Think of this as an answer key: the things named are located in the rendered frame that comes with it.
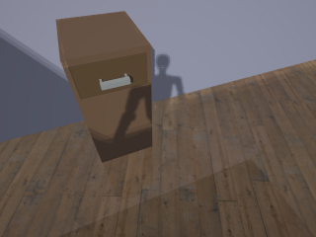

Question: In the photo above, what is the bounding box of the cabinet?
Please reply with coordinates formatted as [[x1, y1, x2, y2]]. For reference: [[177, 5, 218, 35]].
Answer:
[[55, 11, 153, 163]]

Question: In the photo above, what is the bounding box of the drawer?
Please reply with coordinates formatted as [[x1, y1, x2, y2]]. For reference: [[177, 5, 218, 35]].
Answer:
[[69, 52, 147, 100]]

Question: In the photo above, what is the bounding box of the handle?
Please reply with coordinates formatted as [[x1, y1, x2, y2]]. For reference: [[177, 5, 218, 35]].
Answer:
[[99, 73, 131, 91]]

